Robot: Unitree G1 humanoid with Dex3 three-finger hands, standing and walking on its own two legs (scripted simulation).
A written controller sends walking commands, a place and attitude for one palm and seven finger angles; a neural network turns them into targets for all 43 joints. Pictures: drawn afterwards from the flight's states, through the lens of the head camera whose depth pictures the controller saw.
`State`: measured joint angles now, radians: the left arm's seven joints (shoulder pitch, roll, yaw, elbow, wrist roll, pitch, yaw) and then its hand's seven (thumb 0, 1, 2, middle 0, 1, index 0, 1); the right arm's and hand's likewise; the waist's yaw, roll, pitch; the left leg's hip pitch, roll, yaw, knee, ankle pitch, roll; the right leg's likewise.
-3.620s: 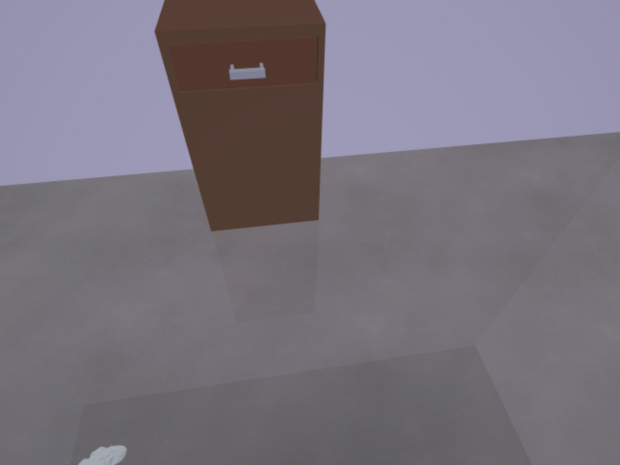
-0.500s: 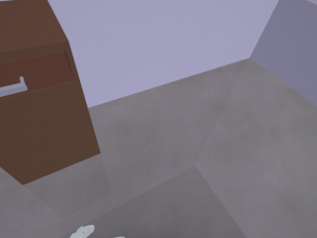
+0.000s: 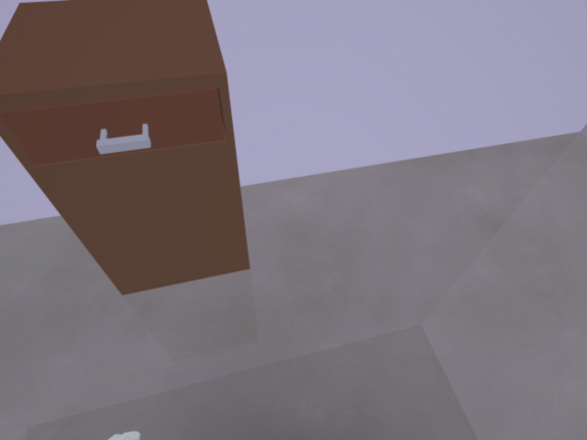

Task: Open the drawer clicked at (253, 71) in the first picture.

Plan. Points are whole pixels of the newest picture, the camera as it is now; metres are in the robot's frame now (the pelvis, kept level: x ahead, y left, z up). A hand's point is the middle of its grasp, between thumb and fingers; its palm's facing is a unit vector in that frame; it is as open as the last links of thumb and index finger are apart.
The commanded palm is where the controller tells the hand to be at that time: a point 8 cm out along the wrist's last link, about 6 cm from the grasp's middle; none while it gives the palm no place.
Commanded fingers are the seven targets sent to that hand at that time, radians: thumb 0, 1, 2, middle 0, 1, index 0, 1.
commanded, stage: turn to face it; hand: left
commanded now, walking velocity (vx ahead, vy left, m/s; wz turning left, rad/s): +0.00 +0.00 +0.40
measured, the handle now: (124, 137) +0.70 +0.40 -0.05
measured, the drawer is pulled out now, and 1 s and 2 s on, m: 0.00 0.00 0.00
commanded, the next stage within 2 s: take the last steps up to it in 0.24 s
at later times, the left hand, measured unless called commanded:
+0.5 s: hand out of the picture -0.05 +0.17 -0.18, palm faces +0.28 -0.93 -0.21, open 7.4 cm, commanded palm none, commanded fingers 0.00 0.90 0.90 -0.20 -0.30 -0.20 -0.30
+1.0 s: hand (169, 434) +0.16 +0.20 -0.18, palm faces +0.23 -0.95 -0.20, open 7.4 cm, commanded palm none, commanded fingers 0.00 0.90 0.90 -0.20 -0.30 -0.20 -0.30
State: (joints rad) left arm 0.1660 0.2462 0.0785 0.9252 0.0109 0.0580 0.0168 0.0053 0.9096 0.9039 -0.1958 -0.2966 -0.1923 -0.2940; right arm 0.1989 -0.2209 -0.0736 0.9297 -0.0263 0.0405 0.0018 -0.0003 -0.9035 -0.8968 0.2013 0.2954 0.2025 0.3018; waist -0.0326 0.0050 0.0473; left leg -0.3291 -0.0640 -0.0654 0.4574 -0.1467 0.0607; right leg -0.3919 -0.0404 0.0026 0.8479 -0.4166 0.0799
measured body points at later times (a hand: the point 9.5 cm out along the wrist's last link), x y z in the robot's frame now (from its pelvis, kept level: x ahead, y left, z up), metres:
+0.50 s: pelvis -0.01 -0.02 -0.01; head +0.01 -0.01 +0.44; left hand -0.07 +0.22 -0.16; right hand +0.13 -0.24 -0.15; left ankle -0.07 +0.09 -0.73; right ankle -0.01 -0.15 -0.74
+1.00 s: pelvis +0.11 +0.00 -0.02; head +0.14 -0.01 +0.43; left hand +0.14 +0.25 -0.16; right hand +0.07 -0.24 -0.18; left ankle -0.06 +0.08 -0.72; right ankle +0.20 -0.08 -0.74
